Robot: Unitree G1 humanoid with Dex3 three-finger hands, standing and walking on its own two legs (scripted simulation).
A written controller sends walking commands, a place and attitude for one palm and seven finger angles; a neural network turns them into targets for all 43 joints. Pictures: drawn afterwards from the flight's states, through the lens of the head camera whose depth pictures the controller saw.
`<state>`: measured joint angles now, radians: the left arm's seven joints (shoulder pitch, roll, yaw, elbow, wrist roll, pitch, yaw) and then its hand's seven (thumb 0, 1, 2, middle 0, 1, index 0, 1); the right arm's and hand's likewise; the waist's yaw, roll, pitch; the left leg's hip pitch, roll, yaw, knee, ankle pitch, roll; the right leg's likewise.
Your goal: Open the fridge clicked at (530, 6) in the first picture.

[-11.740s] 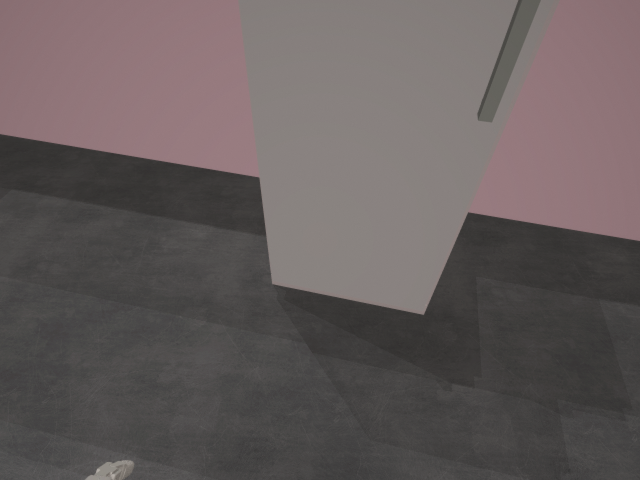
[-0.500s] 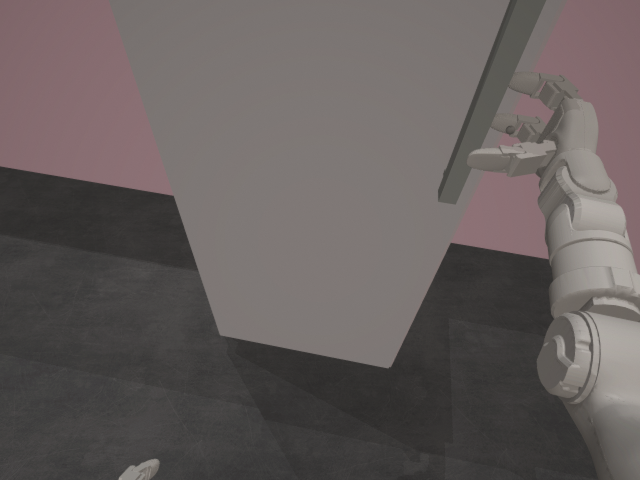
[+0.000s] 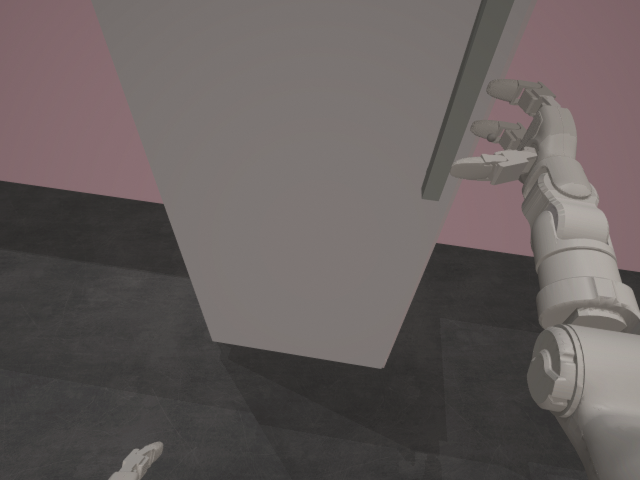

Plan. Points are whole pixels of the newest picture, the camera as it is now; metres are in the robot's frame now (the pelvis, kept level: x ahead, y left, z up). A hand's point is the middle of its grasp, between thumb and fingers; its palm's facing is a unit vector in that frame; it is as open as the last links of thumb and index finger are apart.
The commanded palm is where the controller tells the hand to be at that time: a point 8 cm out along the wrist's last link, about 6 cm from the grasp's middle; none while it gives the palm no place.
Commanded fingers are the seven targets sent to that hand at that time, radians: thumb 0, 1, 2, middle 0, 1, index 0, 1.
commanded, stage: slide the fingers in behind the handle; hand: right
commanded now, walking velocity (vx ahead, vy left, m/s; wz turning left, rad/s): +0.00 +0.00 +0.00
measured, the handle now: (466, 77) +0.54 -0.11 +0.26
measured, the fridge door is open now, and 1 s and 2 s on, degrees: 0 0 0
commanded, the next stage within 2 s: grip the handle and tug to test in 1.28 s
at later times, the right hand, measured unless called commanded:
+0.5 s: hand (465, 129) +0.48 -0.11 +0.22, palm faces +0.05 +1.00 +0.02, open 14.0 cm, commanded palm +0.45 -0.16 +0.22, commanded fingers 0.00 0.50 -0.30 0.30 1.20 0.30 1.20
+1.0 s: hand (444, 124) +0.48 -0.09 +0.23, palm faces +0.05 +1.00 +0.01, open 14.1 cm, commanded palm +0.45 -0.14 +0.22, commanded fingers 0.00 0.50 -0.30 0.30 1.20 0.30 1.20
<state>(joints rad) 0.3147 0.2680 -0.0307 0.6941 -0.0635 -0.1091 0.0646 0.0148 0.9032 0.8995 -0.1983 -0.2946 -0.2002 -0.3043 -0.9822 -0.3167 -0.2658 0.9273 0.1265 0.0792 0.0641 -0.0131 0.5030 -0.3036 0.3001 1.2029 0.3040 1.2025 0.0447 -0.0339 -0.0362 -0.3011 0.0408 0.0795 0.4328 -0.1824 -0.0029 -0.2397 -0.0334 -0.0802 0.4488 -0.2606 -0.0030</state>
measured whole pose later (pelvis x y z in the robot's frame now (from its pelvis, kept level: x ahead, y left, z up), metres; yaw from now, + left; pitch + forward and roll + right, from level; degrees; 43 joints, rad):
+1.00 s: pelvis +0.00 +0.01 +0.00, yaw +0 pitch +3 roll +0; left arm 0.31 0.25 -0.03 0.72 -0.04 -0.11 0.05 0.01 0.90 0.90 -0.20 -0.29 -0.20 -0.30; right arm -1.05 -0.20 -0.21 0.95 0.11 0.07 -0.05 -0.01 0.50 -0.30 0.28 1.20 0.28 1.20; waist 0.04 -0.04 -0.04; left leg -0.31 0.04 0.08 0.45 -0.19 0.00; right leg -0.24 -0.03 -0.07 0.44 -0.26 0.01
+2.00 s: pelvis +0.01 +0.00 +0.00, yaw +0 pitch +4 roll +0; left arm 0.35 0.26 -0.02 0.73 -0.04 -0.11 0.05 0.01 0.90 0.90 -0.20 -0.29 -0.20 -0.30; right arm -1.05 -0.22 -0.23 0.96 0.10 0.05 -0.05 0.00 -0.55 -0.75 0.41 1.35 0.41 1.35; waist 0.05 -0.04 -0.04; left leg -0.32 0.04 0.07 0.44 -0.19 0.00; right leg -0.25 -0.04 -0.09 0.44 -0.27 0.00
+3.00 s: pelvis +0.06 +0.01 +0.00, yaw +3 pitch +3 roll +0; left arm 0.22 0.25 -0.02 0.64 -0.05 0.00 0.04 0.02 0.90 0.90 -0.20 -0.29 -0.20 -0.30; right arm -0.68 -0.14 -0.20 0.33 0.13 0.34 -0.07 0.01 -0.69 -0.75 0.32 1.40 0.33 1.40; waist 0.00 -0.06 -0.06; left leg -0.19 0.01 0.04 0.38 -0.24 0.00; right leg -0.10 -0.04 -0.07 0.38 -0.29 0.01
